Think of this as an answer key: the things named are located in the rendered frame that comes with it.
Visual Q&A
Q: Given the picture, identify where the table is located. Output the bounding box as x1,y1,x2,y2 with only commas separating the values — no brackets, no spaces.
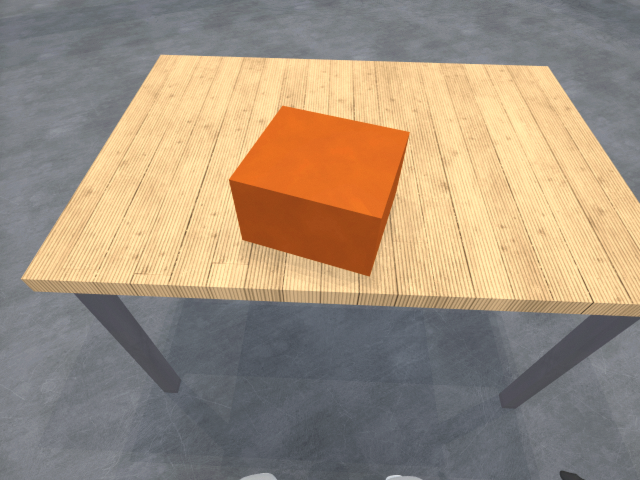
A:
21,55,640,409

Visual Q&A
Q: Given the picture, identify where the carton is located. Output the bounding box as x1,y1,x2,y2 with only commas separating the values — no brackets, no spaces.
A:
229,106,410,277

